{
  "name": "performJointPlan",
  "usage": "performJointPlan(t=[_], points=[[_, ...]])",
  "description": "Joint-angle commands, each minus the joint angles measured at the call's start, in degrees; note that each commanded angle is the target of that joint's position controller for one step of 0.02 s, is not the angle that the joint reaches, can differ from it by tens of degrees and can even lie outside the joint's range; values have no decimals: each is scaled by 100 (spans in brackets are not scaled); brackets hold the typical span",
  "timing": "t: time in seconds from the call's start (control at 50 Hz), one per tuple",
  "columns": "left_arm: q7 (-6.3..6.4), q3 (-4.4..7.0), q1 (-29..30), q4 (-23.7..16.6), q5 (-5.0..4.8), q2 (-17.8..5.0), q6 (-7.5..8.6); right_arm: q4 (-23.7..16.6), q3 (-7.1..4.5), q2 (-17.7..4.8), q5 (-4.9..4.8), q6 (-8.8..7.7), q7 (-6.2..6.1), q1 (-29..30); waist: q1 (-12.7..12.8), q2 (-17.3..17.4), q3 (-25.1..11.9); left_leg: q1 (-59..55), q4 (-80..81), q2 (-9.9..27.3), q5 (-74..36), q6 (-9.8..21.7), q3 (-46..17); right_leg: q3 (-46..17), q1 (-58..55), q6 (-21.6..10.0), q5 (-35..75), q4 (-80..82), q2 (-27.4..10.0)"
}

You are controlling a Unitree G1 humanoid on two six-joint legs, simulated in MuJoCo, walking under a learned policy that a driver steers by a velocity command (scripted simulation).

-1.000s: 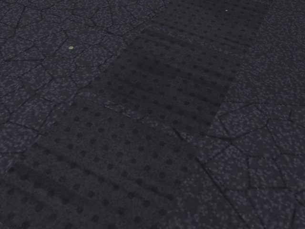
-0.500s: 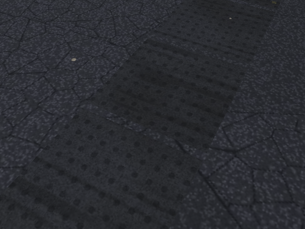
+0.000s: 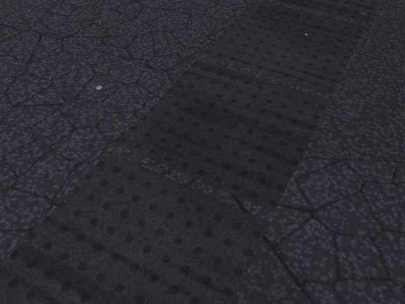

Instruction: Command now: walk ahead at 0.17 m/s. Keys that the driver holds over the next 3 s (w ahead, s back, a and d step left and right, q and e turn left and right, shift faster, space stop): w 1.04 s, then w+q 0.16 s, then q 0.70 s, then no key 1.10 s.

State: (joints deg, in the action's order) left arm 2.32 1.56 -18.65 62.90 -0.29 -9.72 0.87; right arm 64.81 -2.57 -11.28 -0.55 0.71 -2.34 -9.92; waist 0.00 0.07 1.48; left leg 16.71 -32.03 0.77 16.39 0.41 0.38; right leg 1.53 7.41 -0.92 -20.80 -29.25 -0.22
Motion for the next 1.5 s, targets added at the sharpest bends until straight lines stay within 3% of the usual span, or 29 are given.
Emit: performJointPlan(t=[0.02, 0.08, 0.12, 0.18, 0.2, 0.22, 0.26, 0.3, 0.46, 0.6, 0.64, 0.68, 0.7, 0.72, 0.74, 0.76, 0.78, 0.82, 0.94, 1.14, 1.2, 1.24, 1.26, 1.28, 1.3, 1.34, 1.38, 1.44, 1.5], points=[[45, 255, -656, -118, -104, -1064, 80, -334, -77, -439, -44, -180, 33, 347, 233, -866, 753, 761, -766, -305, 1152, 191, 489, -1682, 786, -894, -2798, 1775, -1181], [14, 312, -540, -209, -86, -1061, 285, -534, -67, -392, -129, -449, 186, 535, 192, -955, 1138, 1764, -1687, 267, 1068, 427, 44, -2546, 361, -1298, -1959, 1989, -2006], [-44, 310, -305, -305, -151, -1011, 326, -525, -84, -403, -186, -566, 250, 322, -18, -771, 1001, 1265, -747, 288, 1039, 530, 150, -1911, 292, -1019, -1208, 1678, -1702], [-110, 281, 74, -469, -141, -1005, 318, 126, -291, -602, -110, -565, 268, -1407, -743, -264, 272, -1736, 320, -134, -126, 455, 297, -625, 1678, -548, 639, 21, -741], [-117, 185, 203, -662, -97, -640, 368, 212, -441, -1204, -100, -579, 231, -2206, -949, 1290, -71, -2583, 1351, 1189, 460, 1000, -1893, 215, 2690, -108, 540, -2229, -46], [-107, 130, 251, -842, -161, -370, 468, 253, -382, -1310, -20, -666, 317, -2582, -919, 1901, -425, -2877, 2322, 2148, 1054, 1701, -4258, -293, 3556, -78, -1079, -3744, 382], [-182, 202, 441, -898, -310, -695, 577, -85, -140, -698, -7, -792, 332, -1409, -386, 627, 303, -2123, 2240, 2012, 1430, 1388, -3246, -724, 4199, -420, -163, -4642, -354], [-160, 307, 470, -840, -170, -840, 581, -290, -23, -526, 19, -776, 385, -909, -138, 260, 438, -1604, 2380, 1458, 211, 987, -1902, -544, 3859, -489, 776, -4020, -715], [-277, 226, 1843, -1366, -101, -483, 426, -297, 26, -769, 98, -627, 147, -1608, -313, 318, 585, -1326, 2662, 1058, -1923, 971, -497, -44, 3644, -33, 2116, -1625, -636], [-516, 148, 2778, -1785, -163, -616, 521, -249, -80, -879, -20, -552, 112, -1985, -349, 417, 762, -2168, 2413, 1390, -2481, 905, -176, 96, 3246, -325, 2192, -244, -346], [-538, 255, 2337, -1737, -154, -874, 546, -316, -145, -1042, 2, -512, 108, -1824, 4, 642, 301, -2452, 1723, 1446, -4341, 789, -84, 260, 2394, -516, 1818, -195, -52], [-473, 510, 587, -1248, -168, -1355, 517, -410, -144, -1056, 47, -434, 119, -1605, 897, 781, -770, -1880, -356, 1112, -5507, 531, 191, 357, 29, -829, 1751, -220, 205], [-397, 623, -458, -1030, -83, -1827, 480, -571, -43, -809, 136, -447, 143, -1659, 1116, 8, -1636, -341, -2327, 714, -3381, 368, 328, -1166, -1897, -1195, 1427, -348, -1035], [-456, 605, -715, -895, 7, -1966, 485, -540, 194, 141, 30, -596, 242, -2476, 534, -1600, -2658, 1570, -4238, -451, 1383, 106, -287, -4278, -3441, -2124, -135, 748, -2322], [-462, 458, -465, -906, -25, -1421, 510, -592, 41, -504, -150, -773, 268, -1839, 732, -1064, -2172, 2168, -4890, -220, 1475, 274, -971, -4498, -3041, -1789, -432, 1323, -2079], [-447, 382, 127, -993, -55, -1192, 545, -839, -44, -808, -270, -855, 264, -1210, 588, -853, -1221, 2537, -4946, 71, 1002, 366, -725, -3494, -2155, -1518, 89, 1389, -1931], [-460, 313, 678, -1116, -33, -1033, 587, -912, -57, -855, -228, -881, 204, -912, 362, -163, -817, 2229, -4653, 403, 410, 388, -607, -2728, -1137, -1389, 939, 1527, -1766], [-509, 227, 1014, -1077, 93, -746, 650, -888, -135, -708, -96, -742, 146, -1028, -70, -143, -514, 1524, -4121, 772, -72, 405, -596, -1775, 78, -1257, 1618, 1802, -1387], [-312, 266, 403, -809, 62, -1092, 623, -1242, -197, -650, 4, -520, 108, -221, -78, -202, 120, 2302, -2569, 978, -1004, 112, -416, -1067, 471, -1359, 1755, 2414, -1235], [-179, 313, -539, -499, -13, -1230, 462, -1803, -52, -498, -95, -612, 404, 1479, 450, -263, 387, 2472, -90, 499, -2120, 232, -5, -139, -989, -976, 2212, 2126, -1346], [-142, 373, -361, -534, -14, -1343, 375, -1952, -89, -659, -115, -632, 532, 1415, 251, -388, 249, 2157, 46, 276, -1339, 521, 121, 104, -1487, -798, 3531, 1559, -1545], [-82, 387, -20, -686, 18, -1425, 269, -1717, -296, -1024, -29, -638, 557, 305, -385, -530, -434, 601, 201, -256, -1304, 733, 504, 465, -1379, -506, 5817, -47, -1262], [-33, 350, -10, -827, 50, -1385, 246, -1548, -464, -1403, 11, -631, 520, -471, -689, -313, -941, -760, 238, -151, -2148, 901, 154, 652, -595, -227, 5408, -1444, -963], [-75, 177, -489, -1073, 193, -896, 349, -1585, -617, -2087, 143, -601, 446, -1039, -463, 965, -1867, -3163, -11, 1399, -3663, 1839, -2189, 695, 1736, 232, 2453, -3882, -168], [-156, 61, -645, -1059, 158, -726, 540, -1629, -513, -1892, 91, -578, 445, -1042, -372, 1337, -2772, -4019, 855, 2239, -4313, 2530, -4227, -277, 2798, 342, -1484, -5215, 578], [-195, 206, 192, -1285, -117, -1254, 669, -1851, -357, -1315, 23, -527, 417, -388, -361, 471, -1709, -2730, 833, 1657, -4397, 1926, -2522, -679, 3252, 142, -903, -5213, -128], [-50, 322, 424, -1352, 11, -1355, 517, -1995, -283, -1067, 23, -482, 389, 119, -12, -57, -855, -1023, 1195, 1213, -4250, 1628, -1701, -550, 2813, 192, -397, -4401, -467], [53, 327, 245, -1496, 76, -1086, 268, -2058, -341, -1267, 124, -464, 358, 132, 251, 258, -792, -137, 1398, 957, -4565, 1678, -1404, -502, 2282, 317, -83, -3730, -381], [119, 340, 539, -1675, 107, -1078, 178, -2112, -391, -1404, 45, -393, 238, 11, 206, 389, -944, -244, 1332, 878, -4329, 1570, -1412, -542, 2513, 461, 450, -2917, -258]])
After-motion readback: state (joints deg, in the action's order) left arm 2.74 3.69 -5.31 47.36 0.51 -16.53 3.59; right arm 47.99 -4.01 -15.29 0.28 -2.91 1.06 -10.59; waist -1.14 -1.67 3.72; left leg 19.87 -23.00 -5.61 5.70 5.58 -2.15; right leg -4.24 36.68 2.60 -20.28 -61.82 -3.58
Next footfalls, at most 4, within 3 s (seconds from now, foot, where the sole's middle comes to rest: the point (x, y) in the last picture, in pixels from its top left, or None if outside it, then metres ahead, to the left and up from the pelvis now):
0.68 right None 0.48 -0.10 -0.77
1.26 left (175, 227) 0.80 0.13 -0.77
1.78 right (222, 197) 0.94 -0.05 -0.77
2.18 left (164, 231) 0.79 0.18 -0.77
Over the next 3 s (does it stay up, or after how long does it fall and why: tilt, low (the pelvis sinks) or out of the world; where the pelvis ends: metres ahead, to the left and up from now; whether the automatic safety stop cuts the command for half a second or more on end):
stays up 0.81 0.05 0.00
